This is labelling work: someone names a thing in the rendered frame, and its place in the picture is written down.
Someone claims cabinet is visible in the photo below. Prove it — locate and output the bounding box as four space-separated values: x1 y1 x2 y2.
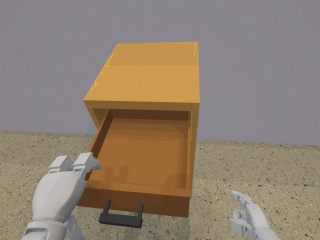
83 41 200 198

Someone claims handle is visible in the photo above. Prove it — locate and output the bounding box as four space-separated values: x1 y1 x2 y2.
98 200 144 229

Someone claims right robot hand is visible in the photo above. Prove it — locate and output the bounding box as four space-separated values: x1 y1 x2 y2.
230 191 271 240

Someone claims robot left forearm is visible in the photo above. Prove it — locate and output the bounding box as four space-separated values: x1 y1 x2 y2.
21 219 67 240

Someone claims left robot hand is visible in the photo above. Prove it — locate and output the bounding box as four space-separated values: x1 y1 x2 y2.
32 152 102 240

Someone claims robot right forearm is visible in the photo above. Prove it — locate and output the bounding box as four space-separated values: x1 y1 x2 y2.
253 227 281 240

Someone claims drawer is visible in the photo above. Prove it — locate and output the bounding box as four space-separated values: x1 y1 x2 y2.
77 108 191 218

